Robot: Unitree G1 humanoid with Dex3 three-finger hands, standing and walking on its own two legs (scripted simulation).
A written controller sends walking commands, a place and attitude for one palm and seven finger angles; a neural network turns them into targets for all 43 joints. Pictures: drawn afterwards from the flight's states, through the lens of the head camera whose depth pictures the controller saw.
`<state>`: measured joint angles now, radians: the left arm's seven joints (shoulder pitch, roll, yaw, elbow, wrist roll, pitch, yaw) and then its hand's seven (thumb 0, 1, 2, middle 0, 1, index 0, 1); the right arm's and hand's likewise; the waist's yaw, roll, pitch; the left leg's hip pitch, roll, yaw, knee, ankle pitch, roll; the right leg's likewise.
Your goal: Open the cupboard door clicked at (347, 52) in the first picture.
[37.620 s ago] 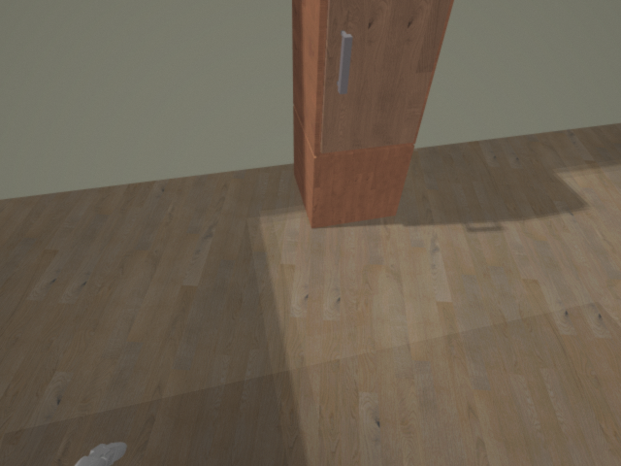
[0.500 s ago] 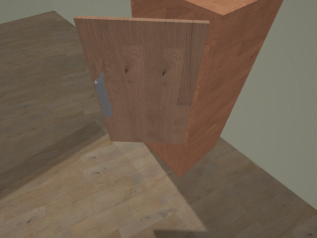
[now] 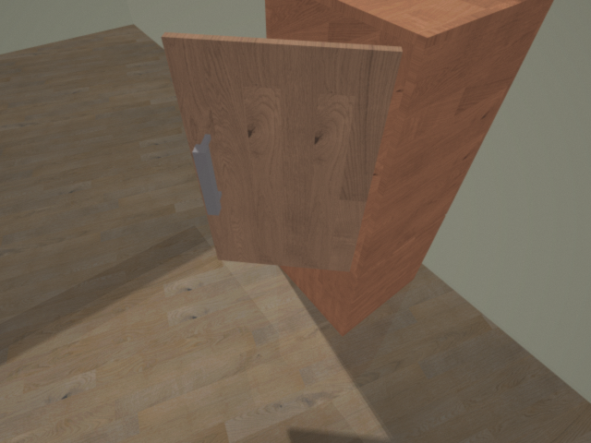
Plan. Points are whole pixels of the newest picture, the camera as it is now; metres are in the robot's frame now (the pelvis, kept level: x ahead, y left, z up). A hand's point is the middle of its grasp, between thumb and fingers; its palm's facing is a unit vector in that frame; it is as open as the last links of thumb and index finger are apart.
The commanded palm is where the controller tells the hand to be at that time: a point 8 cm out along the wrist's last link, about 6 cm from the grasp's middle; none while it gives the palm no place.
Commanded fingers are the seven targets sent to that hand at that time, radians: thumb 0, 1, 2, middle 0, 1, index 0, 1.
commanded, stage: come to a stop and stand still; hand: left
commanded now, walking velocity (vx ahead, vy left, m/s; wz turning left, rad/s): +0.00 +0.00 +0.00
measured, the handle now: (210, 175) +0.59 +0.22 -0.01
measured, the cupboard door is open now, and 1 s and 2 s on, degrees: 46 46 46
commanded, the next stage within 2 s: look again from close up in 0.14 s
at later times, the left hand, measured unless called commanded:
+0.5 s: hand out of the picture +0.05 +0.19 -0.17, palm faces +0.01 -0.97 -0.24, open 7.3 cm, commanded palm none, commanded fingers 0.00 0.90 0.90 -0.20 -0.30 -0.20 -0.30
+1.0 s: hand (162, 379) +0.20 +0.20 -0.04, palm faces +0.27 -0.96 -0.11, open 7.5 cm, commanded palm +0.13 +0.25 -0.06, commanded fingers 0.00 0.67 0.80 -0.22 -0.45 -0.22 -0.45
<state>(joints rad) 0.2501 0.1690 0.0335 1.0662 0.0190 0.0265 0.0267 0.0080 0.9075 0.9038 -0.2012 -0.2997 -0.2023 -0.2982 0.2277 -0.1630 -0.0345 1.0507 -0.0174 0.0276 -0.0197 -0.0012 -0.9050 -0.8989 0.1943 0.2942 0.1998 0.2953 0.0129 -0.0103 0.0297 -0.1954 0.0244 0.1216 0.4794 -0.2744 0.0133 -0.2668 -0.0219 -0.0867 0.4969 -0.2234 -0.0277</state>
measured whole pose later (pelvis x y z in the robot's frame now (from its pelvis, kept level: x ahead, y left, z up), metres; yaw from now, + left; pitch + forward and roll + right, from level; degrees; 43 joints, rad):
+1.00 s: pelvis +0.02 +0.00 -0.01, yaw +3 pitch +1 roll +0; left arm 0.35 0.16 0.08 0.28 -0.15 -0.14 0.04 0.02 0.86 0.88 -0.21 -0.34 -0.21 -0.33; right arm 0.28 -0.24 -0.01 0.85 0.03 -0.24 -0.07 0.01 -0.90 -0.90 0.20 0.29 0.20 0.30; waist -0.02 0.02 -0.02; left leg -0.25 0.01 0.08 0.55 -0.33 0.02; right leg -0.30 -0.05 -0.13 0.57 -0.29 -0.02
